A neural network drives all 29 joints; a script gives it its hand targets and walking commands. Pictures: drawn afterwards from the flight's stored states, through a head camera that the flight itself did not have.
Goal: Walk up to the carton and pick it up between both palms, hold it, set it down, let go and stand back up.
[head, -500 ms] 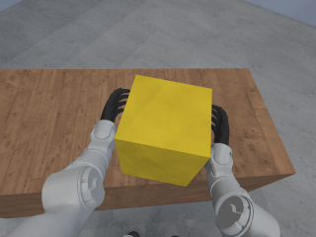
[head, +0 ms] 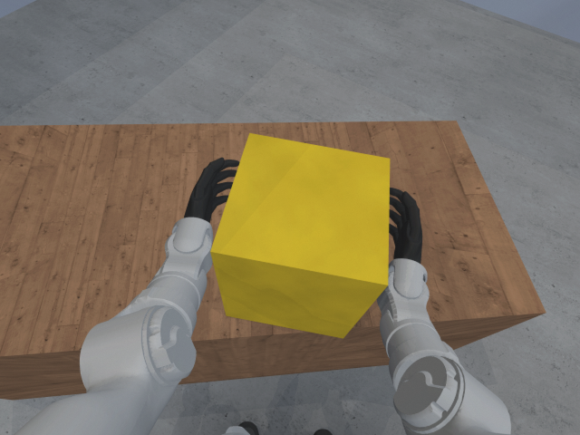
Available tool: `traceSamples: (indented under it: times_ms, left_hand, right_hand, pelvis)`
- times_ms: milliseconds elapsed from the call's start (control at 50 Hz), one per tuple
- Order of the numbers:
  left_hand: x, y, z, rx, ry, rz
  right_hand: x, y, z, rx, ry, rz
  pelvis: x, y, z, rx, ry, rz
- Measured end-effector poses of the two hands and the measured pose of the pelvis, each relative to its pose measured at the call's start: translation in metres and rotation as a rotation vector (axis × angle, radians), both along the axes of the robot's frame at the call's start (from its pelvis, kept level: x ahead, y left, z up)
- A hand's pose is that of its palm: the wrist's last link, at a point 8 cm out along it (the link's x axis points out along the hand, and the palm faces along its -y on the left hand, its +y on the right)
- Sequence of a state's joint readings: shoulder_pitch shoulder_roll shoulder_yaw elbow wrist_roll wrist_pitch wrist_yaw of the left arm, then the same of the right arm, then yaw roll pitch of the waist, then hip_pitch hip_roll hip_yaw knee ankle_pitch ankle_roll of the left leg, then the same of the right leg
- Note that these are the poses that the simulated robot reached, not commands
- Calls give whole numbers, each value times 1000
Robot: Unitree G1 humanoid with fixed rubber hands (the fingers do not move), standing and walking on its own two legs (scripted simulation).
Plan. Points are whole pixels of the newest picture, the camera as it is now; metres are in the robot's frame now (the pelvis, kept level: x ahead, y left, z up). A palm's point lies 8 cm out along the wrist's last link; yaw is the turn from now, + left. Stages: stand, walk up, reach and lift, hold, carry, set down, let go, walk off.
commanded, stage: set down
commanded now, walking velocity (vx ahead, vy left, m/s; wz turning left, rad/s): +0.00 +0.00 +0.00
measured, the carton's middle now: (300, 244) +0.40 -0.01 -0.05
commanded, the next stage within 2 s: none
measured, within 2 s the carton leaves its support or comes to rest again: neither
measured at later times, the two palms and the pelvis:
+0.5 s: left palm (203, 212) +0.43 +0.14 -0.01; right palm (405, 248) +0.37 -0.16 +0.00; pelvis +0.00 +0.00 -0.01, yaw -1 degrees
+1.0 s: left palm (165, 198) +0.45 +0.20 +0.00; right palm (434, 235) +0.40 -0.21 +0.00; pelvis +0.00 +0.01 -0.04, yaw -1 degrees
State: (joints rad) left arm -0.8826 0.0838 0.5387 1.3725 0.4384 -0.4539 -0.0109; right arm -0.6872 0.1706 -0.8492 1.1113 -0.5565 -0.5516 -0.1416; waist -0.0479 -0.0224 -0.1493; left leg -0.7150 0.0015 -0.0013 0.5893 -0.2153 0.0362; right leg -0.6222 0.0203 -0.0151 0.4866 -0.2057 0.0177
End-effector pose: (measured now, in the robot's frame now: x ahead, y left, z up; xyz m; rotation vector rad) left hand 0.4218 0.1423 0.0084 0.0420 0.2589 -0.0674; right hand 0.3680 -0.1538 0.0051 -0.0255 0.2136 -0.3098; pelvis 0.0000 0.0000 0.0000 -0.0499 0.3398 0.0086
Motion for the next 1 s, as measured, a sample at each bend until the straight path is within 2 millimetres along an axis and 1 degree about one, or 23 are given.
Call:
traceSamples:
  times_ms: [320,440,560,640,760,920,1000]
  left_hand:
    - [1,0,-1,5,-6,2]
    - [4,-1,-6,6,9,8]
    - [14,3,-21,-3,58,59]
    - [25,6,-19,-16,30,67]
    - [32,22,-9,27,10,54]
    - [24,51,-9,82,13,74]
    - [24,57,-6,78,-19,83]
  right_hand:
    - [1,-1,0,2,-2,5]
    - [3,-2,-1,-1,1,16]
    - [7,-4,-16,27,94,40]
    - [14,-5,-21,37,94,40]
    - [22,-16,-19,36,72,27]
    - [24,-43,-15,23,60,-7]
    - [28,-54,-7,21,31,0]
  pelvis:
    - [-2,-1,-3,3,-4,-3]
    - [-4,-1,-5,6,-5,-9]
    - [-3,1,-14,-3,56,-25]
    - [0,2,-25,-16,107,-29]
    - [3,6,-36,-27,102,-20]
    - [-1,9,-41,-29,89,-7]
    - [-4,8,-42,-26,101,-6]
